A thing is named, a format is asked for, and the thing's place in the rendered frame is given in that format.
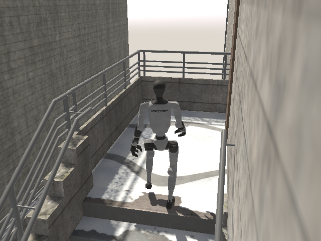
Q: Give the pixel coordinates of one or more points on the robot right forearm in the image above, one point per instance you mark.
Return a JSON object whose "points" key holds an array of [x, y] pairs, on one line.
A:
{"points": [[183, 128]]}

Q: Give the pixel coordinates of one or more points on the left robot hand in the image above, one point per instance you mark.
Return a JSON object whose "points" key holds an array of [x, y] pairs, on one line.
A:
{"points": [[133, 150]]}

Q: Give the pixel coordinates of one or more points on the right robot hand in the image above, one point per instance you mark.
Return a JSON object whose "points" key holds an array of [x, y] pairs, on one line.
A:
{"points": [[182, 134]]}

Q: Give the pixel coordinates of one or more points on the robot right shin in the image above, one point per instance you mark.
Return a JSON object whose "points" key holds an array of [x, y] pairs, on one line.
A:
{"points": [[171, 184]]}

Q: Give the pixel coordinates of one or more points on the robot left thigh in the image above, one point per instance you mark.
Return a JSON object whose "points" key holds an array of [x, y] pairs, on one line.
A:
{"points": [[149, 146]]}

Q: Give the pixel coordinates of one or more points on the robot left upper arm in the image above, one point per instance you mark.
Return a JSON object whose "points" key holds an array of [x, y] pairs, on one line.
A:
{"points": [[141, 115]]}

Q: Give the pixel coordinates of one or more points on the robot left forearm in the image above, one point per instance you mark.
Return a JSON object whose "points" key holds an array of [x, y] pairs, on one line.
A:
{"points": [[136, 136]]}

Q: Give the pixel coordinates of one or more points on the robot right upper arm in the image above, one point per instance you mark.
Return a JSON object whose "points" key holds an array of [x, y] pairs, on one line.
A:
{"points": [[177, 113]]}

